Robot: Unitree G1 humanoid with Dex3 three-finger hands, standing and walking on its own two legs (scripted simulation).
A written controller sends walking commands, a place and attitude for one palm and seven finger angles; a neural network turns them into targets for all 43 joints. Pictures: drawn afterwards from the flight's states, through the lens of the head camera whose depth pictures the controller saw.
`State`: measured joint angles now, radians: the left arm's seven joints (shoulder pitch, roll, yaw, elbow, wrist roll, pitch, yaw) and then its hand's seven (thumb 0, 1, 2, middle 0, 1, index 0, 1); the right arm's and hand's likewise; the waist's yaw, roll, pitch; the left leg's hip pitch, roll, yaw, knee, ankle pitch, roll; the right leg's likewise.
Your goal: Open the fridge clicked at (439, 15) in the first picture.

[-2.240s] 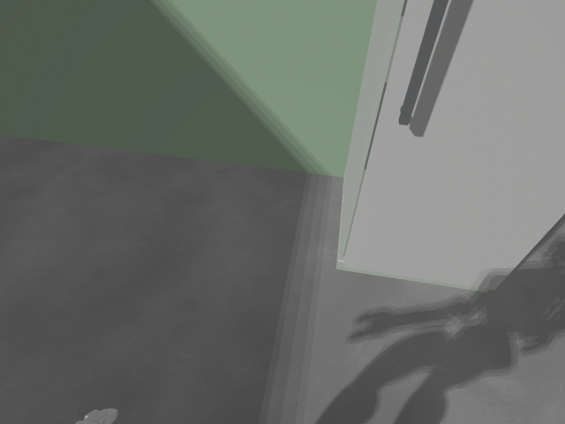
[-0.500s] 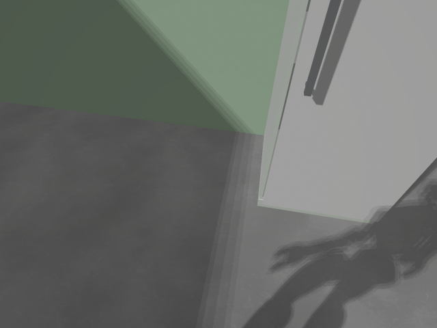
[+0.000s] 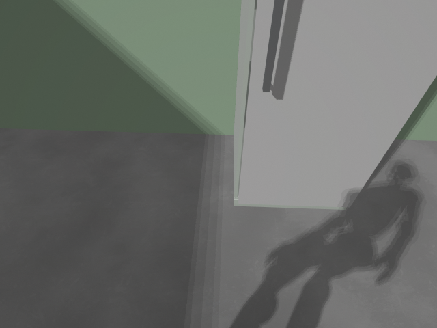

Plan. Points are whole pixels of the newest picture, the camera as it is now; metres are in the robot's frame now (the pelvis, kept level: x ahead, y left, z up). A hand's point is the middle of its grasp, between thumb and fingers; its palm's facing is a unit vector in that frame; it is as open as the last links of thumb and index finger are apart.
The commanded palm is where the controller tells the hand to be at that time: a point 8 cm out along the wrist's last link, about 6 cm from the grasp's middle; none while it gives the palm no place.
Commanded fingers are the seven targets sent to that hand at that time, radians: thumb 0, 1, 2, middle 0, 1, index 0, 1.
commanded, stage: take the last steps up to it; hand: left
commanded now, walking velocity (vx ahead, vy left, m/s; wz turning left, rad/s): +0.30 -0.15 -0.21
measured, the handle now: out of the picture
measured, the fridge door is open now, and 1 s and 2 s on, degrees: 0 0 0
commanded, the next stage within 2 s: come to a stop and stand still in 0.74 s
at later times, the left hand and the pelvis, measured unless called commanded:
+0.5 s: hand out of the picture +0.09 +0.12 -0.20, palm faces +0.03 -1.00 -0.08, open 7.4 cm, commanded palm none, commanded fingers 0.00 0.90 0.90 -0.20 -0.30 -0.20 -0.30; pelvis +0.16 -0.03 -0.02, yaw -3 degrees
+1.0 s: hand (195, 227) +0.41 +0.09 -0.18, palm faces -0.15 -0.98 -0.15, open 7.4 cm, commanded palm none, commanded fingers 0.00 0.90 0.90 -0.20 -0.30 -0.20 -0.30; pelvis +0.32 -0.07 +0.00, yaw -6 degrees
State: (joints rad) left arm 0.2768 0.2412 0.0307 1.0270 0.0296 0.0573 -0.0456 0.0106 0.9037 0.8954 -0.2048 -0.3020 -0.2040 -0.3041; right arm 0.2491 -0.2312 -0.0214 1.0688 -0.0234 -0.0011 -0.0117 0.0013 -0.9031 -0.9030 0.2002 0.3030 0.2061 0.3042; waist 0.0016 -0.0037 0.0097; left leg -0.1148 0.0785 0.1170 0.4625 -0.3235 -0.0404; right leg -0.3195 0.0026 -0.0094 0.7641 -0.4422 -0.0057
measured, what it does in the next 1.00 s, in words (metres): walks ahead: left foot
